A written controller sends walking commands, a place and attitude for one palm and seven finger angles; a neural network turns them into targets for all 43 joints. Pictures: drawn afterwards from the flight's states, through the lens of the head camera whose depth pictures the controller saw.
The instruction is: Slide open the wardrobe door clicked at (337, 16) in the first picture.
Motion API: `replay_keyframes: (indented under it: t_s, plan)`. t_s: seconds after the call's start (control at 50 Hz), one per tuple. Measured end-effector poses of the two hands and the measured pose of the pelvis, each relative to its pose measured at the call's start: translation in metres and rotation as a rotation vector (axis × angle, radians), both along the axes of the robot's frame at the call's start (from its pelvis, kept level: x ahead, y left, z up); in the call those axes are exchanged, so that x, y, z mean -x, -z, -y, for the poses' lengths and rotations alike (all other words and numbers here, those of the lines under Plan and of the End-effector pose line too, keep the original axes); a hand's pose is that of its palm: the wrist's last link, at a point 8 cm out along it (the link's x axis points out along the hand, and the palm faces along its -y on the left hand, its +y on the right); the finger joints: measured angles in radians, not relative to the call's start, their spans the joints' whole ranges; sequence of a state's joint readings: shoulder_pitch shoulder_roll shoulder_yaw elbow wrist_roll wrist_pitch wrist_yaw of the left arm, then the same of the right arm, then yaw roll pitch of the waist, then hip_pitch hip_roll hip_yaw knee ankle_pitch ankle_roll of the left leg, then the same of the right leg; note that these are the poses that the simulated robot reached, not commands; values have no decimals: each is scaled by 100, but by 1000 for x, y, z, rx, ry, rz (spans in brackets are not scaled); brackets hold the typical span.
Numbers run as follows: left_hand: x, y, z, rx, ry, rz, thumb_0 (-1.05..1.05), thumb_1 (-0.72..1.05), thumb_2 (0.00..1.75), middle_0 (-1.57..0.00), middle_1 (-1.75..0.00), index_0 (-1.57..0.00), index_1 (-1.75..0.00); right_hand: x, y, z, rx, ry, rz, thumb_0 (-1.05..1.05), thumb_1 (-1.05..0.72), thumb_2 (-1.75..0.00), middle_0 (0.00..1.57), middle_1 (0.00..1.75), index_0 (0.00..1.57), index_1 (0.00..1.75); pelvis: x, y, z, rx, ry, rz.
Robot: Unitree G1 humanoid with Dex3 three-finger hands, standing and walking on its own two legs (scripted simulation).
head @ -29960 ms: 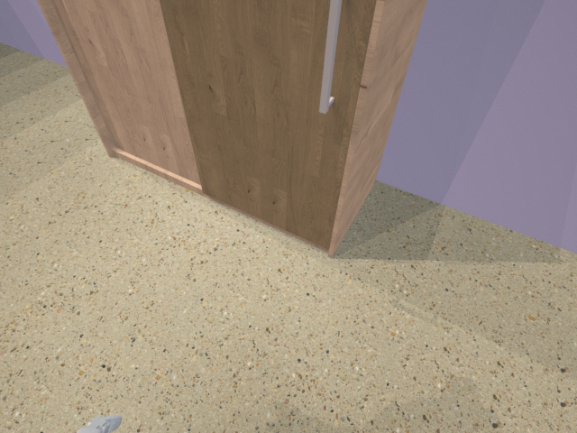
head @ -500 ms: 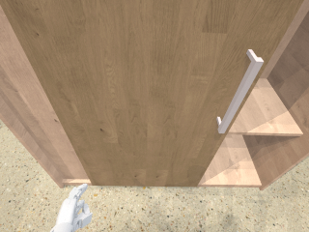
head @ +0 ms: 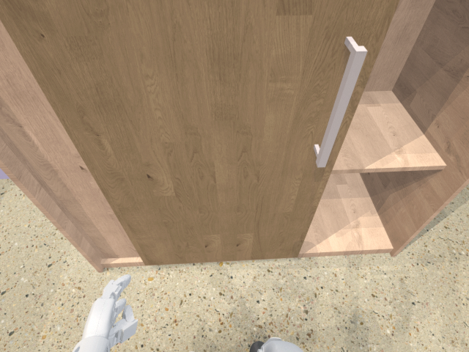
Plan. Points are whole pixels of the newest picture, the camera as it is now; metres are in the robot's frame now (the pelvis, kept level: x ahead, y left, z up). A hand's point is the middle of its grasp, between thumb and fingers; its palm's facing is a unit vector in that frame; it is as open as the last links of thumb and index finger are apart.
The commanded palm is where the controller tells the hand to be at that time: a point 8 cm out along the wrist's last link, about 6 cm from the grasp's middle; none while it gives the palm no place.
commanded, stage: step back with the hand held close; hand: right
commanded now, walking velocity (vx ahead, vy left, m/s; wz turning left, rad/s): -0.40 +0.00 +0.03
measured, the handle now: (333, 111) +0.56 -0.20 +0.11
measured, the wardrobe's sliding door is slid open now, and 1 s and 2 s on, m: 0.44 0.44 0.44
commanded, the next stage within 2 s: stop stepping back and stand still in 0.20 s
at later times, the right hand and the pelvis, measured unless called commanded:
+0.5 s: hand out of the picture +0.09 -0.32 +0.18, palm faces +0.49 +0.82 -0.28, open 7.4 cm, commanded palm +0.02 -0.35 +0.19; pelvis -0.12 -0.06 +0.00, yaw +1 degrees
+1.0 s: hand out of the picture +0.03 -0.35 +0.17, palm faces +0.40 +0.85 -0.34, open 7.4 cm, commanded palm -0.03 -0.39 +0.19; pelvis -0.19 -0.10 +0.01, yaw +4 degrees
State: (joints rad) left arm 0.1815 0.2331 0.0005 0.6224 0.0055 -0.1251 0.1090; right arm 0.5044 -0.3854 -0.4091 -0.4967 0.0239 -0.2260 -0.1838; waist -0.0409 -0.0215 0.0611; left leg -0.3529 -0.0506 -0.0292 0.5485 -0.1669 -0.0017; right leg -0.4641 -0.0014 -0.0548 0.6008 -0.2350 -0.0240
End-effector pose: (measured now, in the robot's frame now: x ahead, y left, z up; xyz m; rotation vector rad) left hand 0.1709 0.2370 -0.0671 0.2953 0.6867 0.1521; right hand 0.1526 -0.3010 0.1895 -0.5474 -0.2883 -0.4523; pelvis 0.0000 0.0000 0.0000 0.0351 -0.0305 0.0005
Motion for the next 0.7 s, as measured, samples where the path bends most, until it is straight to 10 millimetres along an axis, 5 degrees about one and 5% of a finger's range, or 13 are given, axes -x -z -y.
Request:
replay_keyframes:
  t_s: [0.18,0.36,0.58,0.7]
  plan:
    - [31,-12,21,-29,-18,57,2,90,90,-20,-30,-20,-30,24,-2,18,20,-76,57,1,-88,-90,21,31,21,30,41,6,18,-56,18,21]
    - [76,-2,52,35,69,34,1,90,90,-20,-30,-20,-30,104,-5,38,-6,2,93,1,-88,-90,21,31,21,30,93,8,25,-6,-15,-33]
    - [165,-20,76,20,-58,29,2,90,90,-20,-30,-21,-30,115,10,70,-116,-69,25,1,-88,-90,21,31,21,30,149,-7,67,17,-36,-6]
    - [218,-31,83,45,-94,-5,2,90,90,-20,-30,-20,-30,143,-8,59,-64,-146,-75,1,-89,-90,21,31,21,30,173,-27,73,-9,-76,-8]
